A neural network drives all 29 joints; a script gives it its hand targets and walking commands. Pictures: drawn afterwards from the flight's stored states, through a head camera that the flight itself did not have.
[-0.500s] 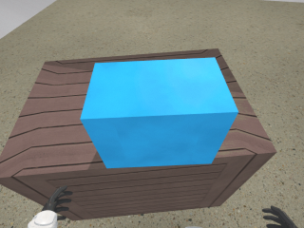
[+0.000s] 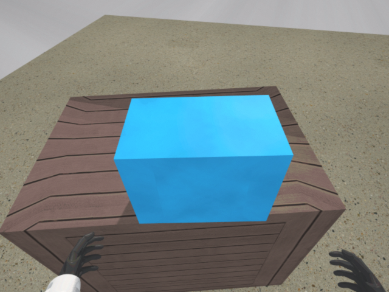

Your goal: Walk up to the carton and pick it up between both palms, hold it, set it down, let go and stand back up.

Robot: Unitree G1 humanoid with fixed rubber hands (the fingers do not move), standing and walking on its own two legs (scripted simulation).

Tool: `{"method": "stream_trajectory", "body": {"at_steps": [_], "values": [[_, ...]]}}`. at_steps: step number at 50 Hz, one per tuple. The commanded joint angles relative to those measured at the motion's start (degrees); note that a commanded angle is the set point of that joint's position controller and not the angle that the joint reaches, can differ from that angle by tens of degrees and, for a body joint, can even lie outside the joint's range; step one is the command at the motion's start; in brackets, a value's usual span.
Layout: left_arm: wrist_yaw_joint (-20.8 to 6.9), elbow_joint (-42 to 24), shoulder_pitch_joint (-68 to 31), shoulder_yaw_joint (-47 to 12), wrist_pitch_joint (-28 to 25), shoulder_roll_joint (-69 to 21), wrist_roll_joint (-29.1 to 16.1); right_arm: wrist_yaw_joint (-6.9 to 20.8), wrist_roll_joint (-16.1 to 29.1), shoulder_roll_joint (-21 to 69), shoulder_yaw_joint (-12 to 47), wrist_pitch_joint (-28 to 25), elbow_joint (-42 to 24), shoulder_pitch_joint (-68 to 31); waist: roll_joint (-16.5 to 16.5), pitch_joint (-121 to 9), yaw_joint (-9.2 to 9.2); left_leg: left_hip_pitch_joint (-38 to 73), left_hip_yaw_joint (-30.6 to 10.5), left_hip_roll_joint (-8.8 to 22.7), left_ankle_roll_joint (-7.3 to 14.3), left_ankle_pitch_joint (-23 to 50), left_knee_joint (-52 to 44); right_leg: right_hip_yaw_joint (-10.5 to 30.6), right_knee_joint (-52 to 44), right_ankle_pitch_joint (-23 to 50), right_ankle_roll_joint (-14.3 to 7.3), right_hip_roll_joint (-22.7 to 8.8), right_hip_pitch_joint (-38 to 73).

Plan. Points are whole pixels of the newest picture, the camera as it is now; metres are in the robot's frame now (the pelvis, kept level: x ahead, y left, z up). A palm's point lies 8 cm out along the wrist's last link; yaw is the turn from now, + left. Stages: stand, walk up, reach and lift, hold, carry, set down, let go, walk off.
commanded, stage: reach and lift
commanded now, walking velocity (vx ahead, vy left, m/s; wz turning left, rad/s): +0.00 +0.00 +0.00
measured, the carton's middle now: (201, 161) +0.41 +0.01 +0.04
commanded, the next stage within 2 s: none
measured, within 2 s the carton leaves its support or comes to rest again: neither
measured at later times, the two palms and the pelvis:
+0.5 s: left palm (79, 244) +0.22 +0.25 +0.02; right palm (362, 265) +0.18 -0.27 +0.02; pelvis +0.02 +0.00 +0.00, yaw +0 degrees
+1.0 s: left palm (84, 236) +0.22 +0.23 +0.04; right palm (352, 225) +0.24 -0.26 +0.06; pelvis +0.03 +0.00 +0.01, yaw +0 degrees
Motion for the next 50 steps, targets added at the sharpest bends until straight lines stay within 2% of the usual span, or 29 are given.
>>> {"method": "stream_trajectory", "body": {"at_steps": [1,2,3,6,7,10,13,14,16,17,21,27,28,30,31,32,33,36,37,39,41,42,43,44,45,47,48,49,50], "values": [[1.03,-11.81,-0.89,4.57,-4.17,6.66,-6.34,-0.96,9.13,-2.96,-3.61,-0.95,-15.37,-1.98,-4.58,-4.29,1.99,2.75,1.07,-3.26,0.41,-5.22,-8.64,2.57,-11.82,-10.17,-1.7,-1.81,-0.47],[0.77,-13.86,-1.43,5.75,-4.58,7.91,-6.62,-1.69,9.55,-2.41,-3.06,-1.01,-18.73,-1.14,-5.57,-5.23,2.82,5.07,1.04,-4.15,0.61,-4.72,-7.15,3.73,-12.88,-13.28,-2.11,-3.34,-3.26],[0.88,-13.4,1.01,5.4,-3.94,7.13,-6.59,-1.6,9.86,-2.78,-3.16,-0.59,-18.51,-0.05,-4.5,-4.66,2.81,5.6,0.79,-3.44,-0.07,-3.94,-8.3,2.84,-12.54,-9.85,-1.71,-2.32,-2.36],[0.19,-17.15,-0.38,5.12,-5.34,7.75,-8.89,-2.46,10.58,-2.66,-3.91,-0.62,-23.56,0.74,-6.21,-5.29,2.39,7.46,-0.09,-3.7,0.33,-3.54,-7.08,3.18,-13.24,-11.29,-2.27,-3.26,-5.24],[0.8,-16.45,-1.78,6.11,-5.84,8.01,-8.32,-2.49,10.54,-2.53,-2.76,-0.35,-23.09,-0.44,-4.54,-4.72,3.11,6.48,0.48,-3.89,0.09,-4.21,-7.49,2.89,-12.63,-12.19,-2.02,-3.19,-5.05],[1.2,-18.15,-0.36,4.96,-6.27,7.01,-9.61,-2.22,11.76,-3.01,-3.89,0.06,-24.17,-0.3,-1.88,-4.53,2.59,5.23,-0.39,-2.89,-0.45,-4.0,-9.39,1.99,-12.35,-8.82,-1.54,-2.08,-3.0],[1.63,-19.52,0.1,4.1,-7.29,6.55,-10.55,-1.9,12.28,-3.83,-5.0,-0.43,-27.1,-1.25,-1.48,-5.85,2.91,4.91,-1.41,-1.86,-0.79,-3.04,-9.44,1.6,-11.33,-6.15,-1.76,-1.06,-3.25],[1.97,-20.45,-0.36,3.62,-7.49,6.61,-10.75,-1.79,13.0,-3.48,-5.18,-0.5,-26.69,-1.31,-0.35,-6.01,2.18,4.17,-1.37,-1.83,-0.85,-3.92,-10.16,1.54,-11.5,-6.04,-1.43,-0.76,-1.65],[2.2,-21.64,1.12,2.69,-8.82,5.65,-11.12,-1.58,13.36,-3.9,-5.91,-0.97,-27.09,-0.12,0.87,-7.37,2.37,3.49,-1.81,-1.09,-1.32,-0.72,-10.74,1.33,-10.01,-1.87,-1.02,0.56,0.5],[2.2,-21.07,2.15,3.36,-8.7,5.46,-10.97,-1.24,14.41,-3.99,-4.91,-1.31,-26.52,0.17,-0.09,-8.5,3.03,3.67,-1.8,-1.18,-1.27,2.2,-9.98,1.58,-10.23,0.19,-1.05,0.49,1.14],[2.43,-25.25,5.78,2.48,-11.83,4.63,-11.86,-1.17,15.96,-4.09,-5.35,-2.78,-29.57,4.14,0.72,-10.64,2.49,6.97,-2.61,-1.44,-2.27,8.57,-9.36,1.74,-10.23,4.53,-1.4,1.28,2.21],[1.72,-23.72,8.86,2.86,-15.2,5.33,-12.38,-1.22,18.58,-3.62,-2.81,-4.51,-30.1,5.25,-0.49,-10.56,3.56,5.58,-3.08,-1.52,-2.23,12.85,-8.17,2.43,-10.14,7.62,-1.03,1.52,1.97],[2.24,-26.68,8.81,2.98,-16.39,5.72,-12.69,-1.27,19.4,-3.51,-1.66,-5.11,-32.19,5.84,0.24,-11.69,3.71,6.59,-3.13,-1.83,-2.82,15.67,-7.7,2.7,-10.1,10.01,-1.1,1.38,3.15],[2.43,-28.66,7.83,2.63,-17.72,7.13,-13.08,-1.27,19.51,-5.02,-3.42,-5.61,-33.42,4.4,1.93,-12.51,3.37,6.78,-3.29,-1.55,-3.4,14.41,-7.61,2.34,-9.93,8.32,-1.55,1.69,2.28],[2.87,-29.76,8.15,2.09,-18.54,6.45,-13.52,-1.22,19.35,-6.09,-3.7,-6.2,-35.79,4.36,0.52,-12.46,3.01,6.87,-3.75,-1.34,-3.68,16.01,-7.89,1.9,-9.97,8.85,-1.93,2.37,2.18],[2.75,-28.72,6.22,1.42,-19.16,6.18,-14.27,-1.36,19.75,-5.07,-2.93,-6.42,-35.67,2.29,0.01,-12.34,3.98,5.57,-3.62,-1.48,-3.15,12.96,-7.67,2.12,-9.67,6.81,-1.64,1.95,1.45],[2.97,-28.19,3.54,1.39,-19.2,6.85,-14.34,-1.38,19.79,-5.12,-3.14,-6.27,-35.31,1.07,1.41,-12.49,2.85,5.06,-3.41,-1.68,-3.03,10.48,-7.89,2.65,-9.9,4.81,-1.61,1.45,0.33],[2.87,-27.02,4.05,1.47,-17.65,6.73,-15.25,-1.88,19.36,-5.9,-4.41,-4.52,-34.31,1.5,0.01,-9.33,1.93,3.13,-3.63,-1.29,-2.19,7.11,-9.18,2.77,-10.05,4.61,-1.45,1.25,0.57],[2.62,-27.64,-0.04,1.11,-17.29,7.25,-15.86,-2.3,18.95,-6.1,-4.62,-3.58,-35.3,-2.32,-0.44,-9.46,2.59,2.22,-3.56,-1.23,-1.99,3.21,-9.63,2.98,-10.08,1.01,-1.3,0.96,0.11],[2.97,-28.16,-0.98,1.42,-15.08,8.13,-15.91,-2.41,19.12,-6.8,-5.98,-1.77,-33.48,-3.32,2.45,-9.63,1.55,2.3,-3.34,-1.13,-2.52,1.24,-9.8,2.96,-10.35,0.38,-1.84,0.78,-0.07],[3.21,-30.79,-3.62,2.45,-12.82,8.31,-15.57,-2.5,19.58,-7.15,-4.22,0.28,-36.05,-5.3,1.76,-8.14,2.74,1.64,-2.73,-1.13,-1.97,0.48,-10.93,3.76,-10.9,-0.4,-1.23,0.52,1.06],[3.13,-29.68,-5.36,1.42,-12.15,8.62,-16.25,-2.37,19.59,-7.25,-5.55,1.11,-33.83,-6.68,2.01,-8.28,1.51,1.4,-3.03,-1.02,-2.04,-1.64,-10.52,3.23,-11.09,-2.2,-1.54,0.35,-0.32],[3.57,-31.84,-6.15,2.39,-11.18,8.97,-16.32,-2.49,19.52,-8.22,-5.88,1.82,-35.26,-7.71,1.54,-9.29,2.27,0.97,-3.12,-1.08,-2.03,-0.73,-10.48,3.31,-10.45,-1.09,-1.55,0.5,0.22],[3.26,-32.71,-5.36,2.67,-9.7,8.11,-15.49,-2.73,20.3,-7.84,-4.67,2.94,-32.77,-5.65,1.73,-7.93,1.79,1.81,-2.77,-1.15,-1.95,1.35,-10.47,3.55,-10.8,1.21,-1.05,0.46,0.91],[3.42,-34.98,-8.09,4.12,-9.03,10.2,-15.98,-3.17,19.8,-8.14,-4.8,3.98,-35.59,-8.8,1.53,-9.87,2.85,0.29,-2.48,-1.56,-1.67,0.74,-10.39,3.88,-10.32,0.41,-0.99,0.17,1.57],[3.74,-37.47,-10.57,2.78,-7.46,10.35,-17.35,-3.46,19.55,-9.14,-6.94,5.59,-35.37,-11.52,2.58,-10.94,0.81,1.89,-2.35,-1.15,-2.22,0.44,-10.42,3.72,-10.43,0.84,-0.86,0.32,0.59],[4.0,-37.58,-10.06,4.22,-6.11,10.61,-16.7,-3.05,20.99,-9.52,-5.7,6.28,-35.33,-11.64,2.87,-10.91,2.31,2.3,-2.97,-0.94,-2.33,1.81,-10.51,3.83,-10.38,1.83,-1.49,0.38,1.95],[4.09,-39.11,-9.5,4.23,-5.15,10.46,-16.73,-3.04,21.19,-9.44,-5.91,7.27,-35.43,-11.33,4.05,-9.87,1.65,1.77,-2.71,-0.92,-2.59,2.19,-10.67,3.88,-10.74,2.07,-1.5,0.54,1.69],[4.14,-39.37,-10.99,4.86,-3.72,10.65,-15.75,-3.34,21.35,-10.52,-5.81,8.1,-35.76,-12.16,3.08,-10.37,1.69,1.68,-3.02,-0.89,-2.54,3.46,-10.63,3.84,-10.54,2.89,-1.41,0.5,2.17]]}}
